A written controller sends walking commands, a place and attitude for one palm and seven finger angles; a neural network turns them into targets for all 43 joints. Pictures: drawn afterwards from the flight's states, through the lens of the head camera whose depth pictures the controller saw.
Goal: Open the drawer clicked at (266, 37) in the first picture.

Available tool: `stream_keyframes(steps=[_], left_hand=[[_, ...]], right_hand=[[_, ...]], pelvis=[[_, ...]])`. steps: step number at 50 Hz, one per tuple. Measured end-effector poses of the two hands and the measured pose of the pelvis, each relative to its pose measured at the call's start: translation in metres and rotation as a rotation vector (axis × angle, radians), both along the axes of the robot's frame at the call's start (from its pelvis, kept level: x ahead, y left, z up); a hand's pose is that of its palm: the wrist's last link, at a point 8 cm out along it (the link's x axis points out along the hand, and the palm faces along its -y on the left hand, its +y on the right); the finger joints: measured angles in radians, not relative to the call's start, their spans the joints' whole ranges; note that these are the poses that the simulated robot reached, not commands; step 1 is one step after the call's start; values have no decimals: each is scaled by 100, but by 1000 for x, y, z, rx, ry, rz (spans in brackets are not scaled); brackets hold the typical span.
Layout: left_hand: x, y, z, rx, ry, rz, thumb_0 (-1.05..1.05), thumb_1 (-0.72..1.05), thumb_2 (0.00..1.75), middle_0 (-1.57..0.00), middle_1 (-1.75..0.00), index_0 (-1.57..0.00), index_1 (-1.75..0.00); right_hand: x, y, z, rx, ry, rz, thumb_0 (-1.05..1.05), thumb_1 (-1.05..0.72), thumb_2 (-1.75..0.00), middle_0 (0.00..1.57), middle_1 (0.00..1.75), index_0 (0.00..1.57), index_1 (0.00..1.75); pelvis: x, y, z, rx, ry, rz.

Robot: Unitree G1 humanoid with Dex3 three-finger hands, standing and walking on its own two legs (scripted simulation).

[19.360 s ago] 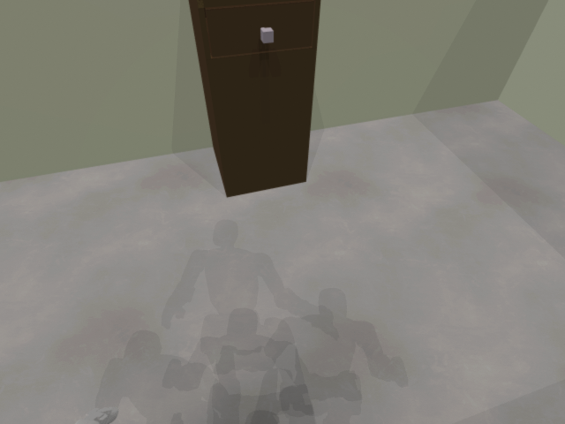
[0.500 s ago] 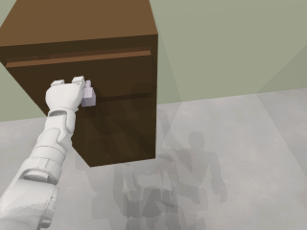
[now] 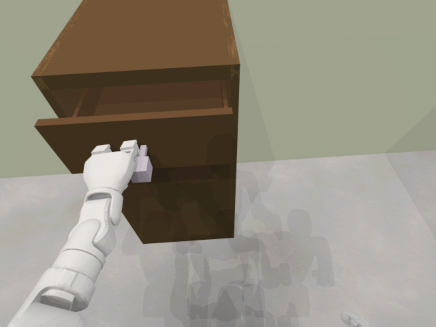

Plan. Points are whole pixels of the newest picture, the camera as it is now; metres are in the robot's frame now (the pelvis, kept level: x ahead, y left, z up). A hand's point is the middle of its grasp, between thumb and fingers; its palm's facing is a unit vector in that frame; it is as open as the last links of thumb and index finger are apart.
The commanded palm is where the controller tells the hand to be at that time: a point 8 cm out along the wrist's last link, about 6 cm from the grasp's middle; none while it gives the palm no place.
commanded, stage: pull the drawer open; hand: left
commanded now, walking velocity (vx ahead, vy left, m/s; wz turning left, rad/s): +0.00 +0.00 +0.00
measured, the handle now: (141, 161) +0.43 +0.18 +0.05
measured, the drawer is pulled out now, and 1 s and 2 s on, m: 0.11 0.22 0.30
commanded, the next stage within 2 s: open the thumb to release the handle in 1.96 s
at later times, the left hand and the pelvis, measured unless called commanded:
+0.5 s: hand (117, 205) +0.33 +0.22 +0.03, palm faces +0.01 -0.06 -1.00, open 5.0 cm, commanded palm +0.30 +0.21 +0.08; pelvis -0.01 -0.01 +0.00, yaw +0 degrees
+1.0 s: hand (112, 238) +0.27 +0.21 +0.03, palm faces +0.04 -0.11 -0.99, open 4.9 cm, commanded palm +0.24 +0.20 +0.08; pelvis +0.00 -0.01 +0.00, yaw +0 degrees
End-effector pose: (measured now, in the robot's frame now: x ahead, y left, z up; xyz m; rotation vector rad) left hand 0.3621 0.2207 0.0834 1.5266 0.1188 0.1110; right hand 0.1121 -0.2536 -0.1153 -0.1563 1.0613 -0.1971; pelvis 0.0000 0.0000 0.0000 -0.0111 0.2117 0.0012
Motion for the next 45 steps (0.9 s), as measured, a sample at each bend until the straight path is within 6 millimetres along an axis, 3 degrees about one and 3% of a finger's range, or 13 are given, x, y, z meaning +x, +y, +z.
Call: stream_keyframes(steps=[23,36,45], left_hand=[[-45,-5,-1,-15,-11,13,0,89,90,-42,-135,-36,-136],[-70,-6,-2,-42,-19,16,0,89,90,-42,-135,-37,-135],[-99,-9,-3,-66,-31,27,1,89,90,-42,-135,-38,-135]], right_hand=[[13,-2,5,7,-78,34,1,-90,-89,20,30,20,30],[42,5,14,19,-156,64,1,-90,-89,20,30,20,30],[65,14,21,41,-216,108,1,-90,-89,20,30,20,30]], pelvis=[[-8,-8,2,12,-48,-2],[-2,-7,3,16,-60,-13],[2,-7,2,17,-67,-13]])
